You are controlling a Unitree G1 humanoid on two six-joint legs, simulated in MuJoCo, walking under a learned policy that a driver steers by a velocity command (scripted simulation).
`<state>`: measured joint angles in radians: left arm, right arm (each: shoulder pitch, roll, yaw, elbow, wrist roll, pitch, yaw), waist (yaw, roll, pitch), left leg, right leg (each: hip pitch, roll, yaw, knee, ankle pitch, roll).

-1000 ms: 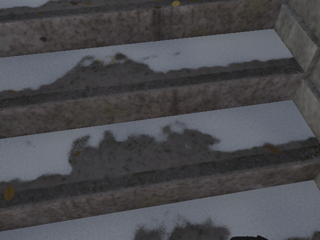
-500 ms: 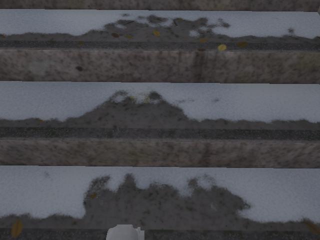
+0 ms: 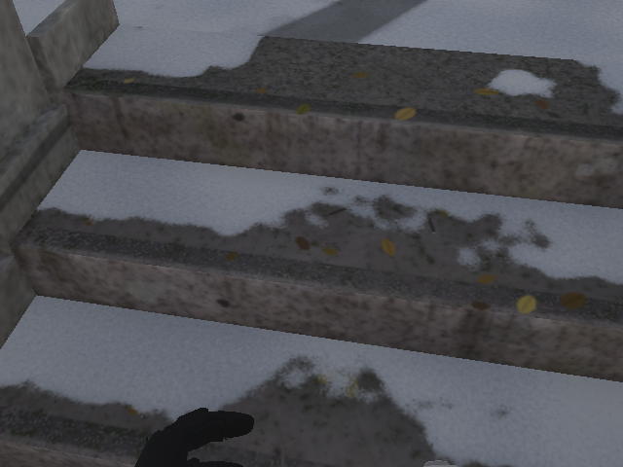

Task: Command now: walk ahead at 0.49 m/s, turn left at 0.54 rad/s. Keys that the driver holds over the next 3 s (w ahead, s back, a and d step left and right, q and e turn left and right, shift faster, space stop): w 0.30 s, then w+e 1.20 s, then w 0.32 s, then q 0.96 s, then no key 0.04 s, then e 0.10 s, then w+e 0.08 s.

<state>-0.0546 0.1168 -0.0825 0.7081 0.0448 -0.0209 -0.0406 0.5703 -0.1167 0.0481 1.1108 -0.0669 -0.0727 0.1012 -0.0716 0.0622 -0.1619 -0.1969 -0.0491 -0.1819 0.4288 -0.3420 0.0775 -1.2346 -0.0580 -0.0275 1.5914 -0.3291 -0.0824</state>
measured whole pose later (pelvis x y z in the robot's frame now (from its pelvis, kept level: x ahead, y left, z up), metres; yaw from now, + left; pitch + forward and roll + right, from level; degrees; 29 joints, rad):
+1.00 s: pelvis +0.58 +0.03 +0.29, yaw -11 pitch +5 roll +3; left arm -0.03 0.14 -0.04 0.86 0.01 -0.03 -0.09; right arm 0.50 -0.10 0.06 1.21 -0.14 -0.08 0.03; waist -0.03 -0.03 -0.13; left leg -0.13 0.02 0.32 0.42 -0.37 0.02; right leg -1.38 -0.06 0.05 2.03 -0.12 -0.27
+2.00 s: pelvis +1.09 -0.08 +0.59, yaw -32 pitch +4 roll -1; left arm 0.01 0.20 0.02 0.84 0.05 -0.09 -0.06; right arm 0.44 -0.13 0.02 1.01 -0.03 -0.15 0.05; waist -0.07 -0.01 -0.10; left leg -0.29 -0.04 0.06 0.54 -0.31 0.08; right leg -0.87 -0.09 0.03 1.03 0.03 0.02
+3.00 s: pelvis +1.15 -0.11 +0.59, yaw -4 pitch +3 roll -1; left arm 0.17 0.24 0.06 0.72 0.04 -0.03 -0.02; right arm 0.13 -0.21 -0.03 0.61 0.01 -0.05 0.02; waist 0.01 -0.01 -0.03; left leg -0.42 -0.04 -0.05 0.60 -0.23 0.04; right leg -0.40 -0.03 -0.02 0.82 -0.43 0.06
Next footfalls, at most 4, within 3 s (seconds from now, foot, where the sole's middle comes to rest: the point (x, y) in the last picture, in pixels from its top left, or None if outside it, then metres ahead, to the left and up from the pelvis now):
0.04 right None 0.19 -0.14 -0.63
0.60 left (236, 422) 0.54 0.13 -0.48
1.14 right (372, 242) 0.81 -0.14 -0.33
1.62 left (303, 80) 1.15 -0.03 -0.18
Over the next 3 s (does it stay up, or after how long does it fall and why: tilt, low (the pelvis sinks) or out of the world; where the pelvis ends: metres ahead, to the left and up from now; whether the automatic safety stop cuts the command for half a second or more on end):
stays up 1.15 -0.11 0.59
